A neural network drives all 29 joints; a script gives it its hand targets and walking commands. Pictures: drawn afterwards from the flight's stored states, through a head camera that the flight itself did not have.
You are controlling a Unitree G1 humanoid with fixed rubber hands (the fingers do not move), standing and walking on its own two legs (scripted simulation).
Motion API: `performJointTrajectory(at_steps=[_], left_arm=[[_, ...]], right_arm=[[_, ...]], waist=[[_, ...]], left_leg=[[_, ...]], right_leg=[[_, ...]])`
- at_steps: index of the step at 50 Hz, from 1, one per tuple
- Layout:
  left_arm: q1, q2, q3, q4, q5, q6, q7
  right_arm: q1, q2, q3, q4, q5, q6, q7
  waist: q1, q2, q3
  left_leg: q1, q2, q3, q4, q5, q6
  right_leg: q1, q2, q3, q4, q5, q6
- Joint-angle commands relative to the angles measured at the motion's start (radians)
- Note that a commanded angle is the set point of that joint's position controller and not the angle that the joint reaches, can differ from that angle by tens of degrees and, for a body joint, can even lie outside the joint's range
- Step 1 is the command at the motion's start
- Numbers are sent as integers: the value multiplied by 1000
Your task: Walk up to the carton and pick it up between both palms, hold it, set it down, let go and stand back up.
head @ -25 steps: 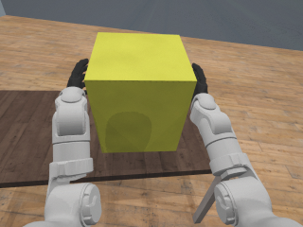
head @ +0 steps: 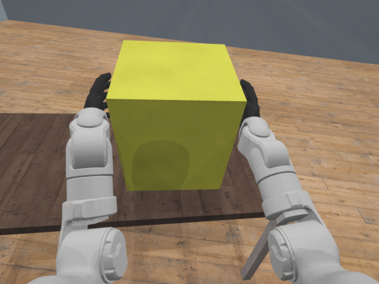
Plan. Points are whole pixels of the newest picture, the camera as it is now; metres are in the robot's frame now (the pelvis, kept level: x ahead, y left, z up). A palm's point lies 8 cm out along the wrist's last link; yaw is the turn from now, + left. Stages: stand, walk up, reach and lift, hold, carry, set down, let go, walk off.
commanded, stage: hold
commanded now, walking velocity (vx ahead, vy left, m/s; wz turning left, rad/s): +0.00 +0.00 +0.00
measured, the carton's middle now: (174, 119) +0.39 +0.01 +0.20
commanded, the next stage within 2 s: none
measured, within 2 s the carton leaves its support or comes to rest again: neither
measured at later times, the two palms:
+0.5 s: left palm (95, 111) +0.36 +0.16 +0.23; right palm (247, 116) +0.36 -0.14 +0.23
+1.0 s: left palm (97, 112) +0.36 +0.16 +0.23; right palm (249, 118) +0.36 -0.14 +0.23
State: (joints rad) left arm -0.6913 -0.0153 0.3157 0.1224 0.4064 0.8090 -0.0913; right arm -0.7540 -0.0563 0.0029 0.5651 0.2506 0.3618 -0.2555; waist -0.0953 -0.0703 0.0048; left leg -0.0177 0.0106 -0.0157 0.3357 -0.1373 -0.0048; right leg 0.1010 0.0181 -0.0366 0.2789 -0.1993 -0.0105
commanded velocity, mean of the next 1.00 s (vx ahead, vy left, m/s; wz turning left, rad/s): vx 0.00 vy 0.00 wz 0.00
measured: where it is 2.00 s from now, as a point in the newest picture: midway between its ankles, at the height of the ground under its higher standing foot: outside the picture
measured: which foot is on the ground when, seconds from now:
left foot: down 0.00-1.00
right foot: down 0.00-1.00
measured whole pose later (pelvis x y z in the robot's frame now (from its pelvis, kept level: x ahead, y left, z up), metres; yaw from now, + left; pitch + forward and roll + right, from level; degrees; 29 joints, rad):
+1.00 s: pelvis +0.00 +0.00 +0.00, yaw +0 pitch -10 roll -1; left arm -0.69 -0.02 0.31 0.12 0.40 0.81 -0.09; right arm -0.75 -0.06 0.01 0.56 0.26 0.37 -0.26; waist -0.10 -0.07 0.01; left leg -0.02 0.01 -0.01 0.34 -0.14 0.00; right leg 0.10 0.02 -0.04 0.28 -0.20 -0.01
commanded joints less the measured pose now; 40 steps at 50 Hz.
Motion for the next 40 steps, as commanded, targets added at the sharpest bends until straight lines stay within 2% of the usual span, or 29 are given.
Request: performJointTrajectory(at_steps=[1, 4, 5, 8, 10, 11, 15, 17, 20, 21, 24, 28, 31, 32, 33, 35, 40], left_arm=[[-616, -519, -410, -50, -176, -58, -129], [-606, -521, -411, -45, -176, -59, -127], [-599, -522, -413, -42, -177, -56, -128], [-590, -520, -404, -25, -169, -55, -130], [-587, -503, -376, -2, -154, -51, -132], [-598, -501, -375, -9, -156, -50, -134], [-623, -524, -406, -49, -177, -62, -128], [-617, -528, -419, -61, -185, -65, -123], [-605, -525, -419, -44, -179, -60, -125], [-596, -518, -397, -22, -168, -57, -127], [-608, -512, -394, -25, -162, -54, -128], [-618, -528, -412, -48, -182, -61, -126], [-620, -526, -418, -53, -177, -64, -123], [-597, -528, -415, -55, -177, -60, -123], [-597, -527, -412, -48, -170, -57, -124], [-576, -520, -410, -52, -173, -51, -127], [-593, -522, -419, -77, -182, -55, -128]], right_arm=[[-773, 528, 279, -289, 76, -42, 117], [-798, 527, 284, -299, 82, -48, 116], [-782, 525, 279, -293, 79, -46, 114], [-780, 523, 282, -281, 79, -42, 114], [-785, 520, 278, -266, 75, -37, 116], [-786, 519, 273, -257, 71, -38, 115], [-800, 535, 287, -291, 90, -49, 121], [-801, 537, 295, -302, 92, -52, 116], [-784, 525, 279, -283, 82, -44, 114], [-783, 524, 276, -275, 76, -41, 115], [-768, 512, 258, -248, 68, -39, 121], [-795, 534, 288, -294, 88, -48, 120], [-786, 526, 286, -273, 87, -43, 117], [-784, 527, 289, -296, 92, -46, 117], [-779, 519, 284, -284, 84, -43, 116], [-763, 512, 288, -295, 93, -41, 112], [-772, 524, 303, -311, 96, -38, 111]], waist=[[-16, 101, -278], [-8, 101, -292], [-16, 97, -284], [-13, 84, -276], [3, 77, -248], [-5, 76, -256], [1, 98, -305], [-5, 103, -325], [-18, 95, -288], [-12, 86, -263], [-15, 101, -254], [-8, 99, -312], [-11, 109, -294], [-7, 104, -299], [-18, 110, -289], [-18, 100, -291], [-5, 94, -297]], left_leg=[[152, -35, 46, -32, 155, -2], [155, -34, 45, -28, 165, -1], [156, -34, 43, -27, 166, -1], [155, -34, 42, -31, 163, 2], [140, -34, 49, -39, 138, 8], [144, -34, 50, -41, 127, 7], [150, -33, 49, -26, 188, -2], [168, -35, 43, -16, 211, -6], [163, -33, 41, -23, 185, -5], [152, -34, 43, -34, 157, 1], [138, -31, 45, -43, 126, 0], [161, -34, 43, -21, 189, -4], [161, -34, 41, -20, 187, -9], [164, -33, 41, -21, 197, -5], [166, -34, 41, -23, 194, -8], [167, -35, 41, -19, 209, -9], [162, -33, 45, -23, 205, -9]], right_leg=[[-93, 25, -36, -55, 154, 56], [-91, 26, -33, -54, 156, 53], [-92, 25, -33, -55, 164, 56], [-84, 26, -34, -56, 158, 55], [-88, 23, -31, -61, 142, 58], [-92, 22, -34, -62, 129, 59], [-84, 32, -37, -50, 165, 52], [-79, 33, -36, -47, 188, 55], [-85, 28, -36, -53, 170, 55], [-91, 27, -37, -58, 147, 57], [-106, 25, -38, -60, 104, 51], [-80, 28, -32, -48, 174, 53], [-89, 30, -35, -48, 167, 53], [-82, 29, -34, -48, 180, 53], [-80, 30, -39, -48, 175, 54], [-69, 32, -40, -46, 198, 57], [-72, 35, -36, -46, 188, 55]])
